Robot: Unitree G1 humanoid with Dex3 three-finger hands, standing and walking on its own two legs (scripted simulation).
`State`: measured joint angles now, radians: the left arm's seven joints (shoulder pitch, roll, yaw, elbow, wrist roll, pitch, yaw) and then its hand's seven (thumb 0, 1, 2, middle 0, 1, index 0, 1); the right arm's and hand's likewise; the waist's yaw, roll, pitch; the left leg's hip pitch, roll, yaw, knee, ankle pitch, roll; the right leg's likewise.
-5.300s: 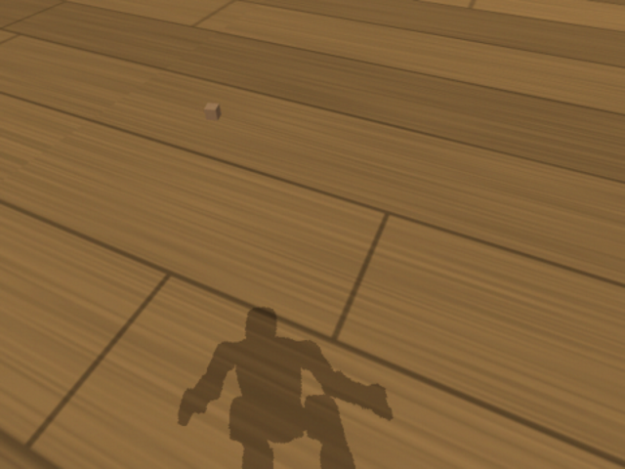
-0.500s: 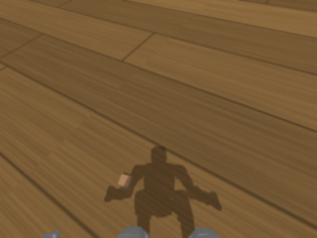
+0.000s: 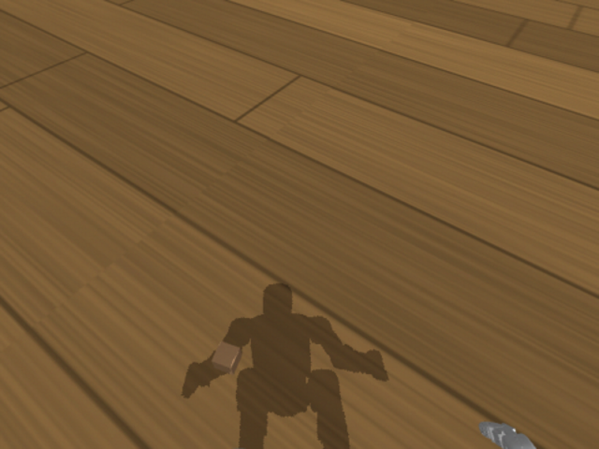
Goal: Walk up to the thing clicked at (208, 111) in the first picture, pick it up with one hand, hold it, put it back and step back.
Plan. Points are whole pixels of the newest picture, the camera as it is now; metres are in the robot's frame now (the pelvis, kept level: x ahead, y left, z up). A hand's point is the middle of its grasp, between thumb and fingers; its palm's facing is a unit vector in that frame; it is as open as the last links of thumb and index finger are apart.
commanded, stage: walk up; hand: left
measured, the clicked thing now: (227, 358) +0.47 +0.23 -0.74
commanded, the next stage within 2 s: stand in 0.90 s
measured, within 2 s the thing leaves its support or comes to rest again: neither
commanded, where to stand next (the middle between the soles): +0.09 +0.01 m, yaw -1 degrees
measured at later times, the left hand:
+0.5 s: hand out of the picture +0.08 +0.25 -0.15, palm faces -0.01 -0.94 -0.34, open 7.4 cm
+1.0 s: hand out of the picture +0.10 +0.25 -0.14, palm faces -0.02 -0.94 -0.33, open 7.4 cm
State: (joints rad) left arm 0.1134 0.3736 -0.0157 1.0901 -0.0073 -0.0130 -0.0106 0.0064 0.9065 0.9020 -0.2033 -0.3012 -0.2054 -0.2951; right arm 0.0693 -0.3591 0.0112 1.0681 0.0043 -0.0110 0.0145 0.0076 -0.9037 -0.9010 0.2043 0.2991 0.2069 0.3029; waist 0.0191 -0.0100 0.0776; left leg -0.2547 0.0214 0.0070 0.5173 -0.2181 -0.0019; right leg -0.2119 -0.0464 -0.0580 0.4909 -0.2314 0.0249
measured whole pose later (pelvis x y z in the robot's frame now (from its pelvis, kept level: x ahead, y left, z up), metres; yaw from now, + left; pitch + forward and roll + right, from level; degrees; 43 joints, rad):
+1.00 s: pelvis +0.02 +0.00 +0.01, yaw +0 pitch -2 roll +0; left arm 0.08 0.35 0.01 1.15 0.01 -0.01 -0.01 0.01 0.91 0.90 -0.20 -0.30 -0.20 -0.29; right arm 0.08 -0.34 0.00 1.15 -0.01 0.00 0.01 0.01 -0.90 -0.90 0.20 0.30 0.21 0.30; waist 0.00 0.00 0.04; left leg -0.15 0.01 0.01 0.32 -0.14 -0.01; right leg -0.12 -0.05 -0.06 0.32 -0.17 0.02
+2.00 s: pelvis +0.03 -0.02 +0.01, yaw +0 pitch -2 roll +0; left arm 0.10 0.35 0.00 1.13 0.01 -0.01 -0.01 0.01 0.91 0.90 -0.20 -0.30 -0.20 -0.30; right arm 0.09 -0.35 0.00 1.15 -0.01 0.00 0.00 0.01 -0.90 -0.90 0.20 0.30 0.21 0.30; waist -0.01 0.00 0.05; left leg -0.11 0.04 0.01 0.30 -0.16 -0.04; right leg -0.09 -0.02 -0.06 0.31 -0.19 0.00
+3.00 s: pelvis +0.04 -0.02 +0.01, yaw -1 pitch -2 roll +0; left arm 0.11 0.36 0.00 1.12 0.01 -0.01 -0.01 0.01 0.91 0.90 -0.20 -0.30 -0.20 -0.30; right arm 0.10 -0.35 0.01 1.14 -0.01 -0.01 0.00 0.01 -0.90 -0.90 0.20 0.30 0.21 0.30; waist 0.00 0.00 0.05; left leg -0.10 0.04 0.02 0.30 -0.16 -0.03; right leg -0.08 -0.03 -0.05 0.31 -0.19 0.01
